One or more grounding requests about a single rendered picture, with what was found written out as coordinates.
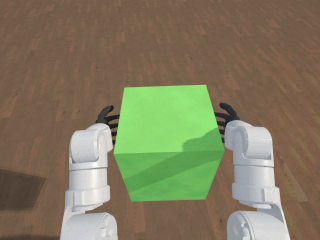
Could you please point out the robot right hand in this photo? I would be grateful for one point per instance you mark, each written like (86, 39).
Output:
(228, 118)

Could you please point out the robot left forearm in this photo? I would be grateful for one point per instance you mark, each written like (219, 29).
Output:
(88, 162)

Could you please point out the carton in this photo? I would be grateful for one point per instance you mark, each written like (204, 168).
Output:
(168, 145)

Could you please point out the robot right forearm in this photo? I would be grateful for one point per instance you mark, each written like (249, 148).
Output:
(253, 160)

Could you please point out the robot right upper arm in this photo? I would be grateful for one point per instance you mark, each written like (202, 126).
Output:
(255, 225)

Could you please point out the robot left hand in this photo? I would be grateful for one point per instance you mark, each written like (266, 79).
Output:
(105, 120)

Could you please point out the robot left upper arm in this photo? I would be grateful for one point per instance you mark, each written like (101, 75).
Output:
(90, 226)

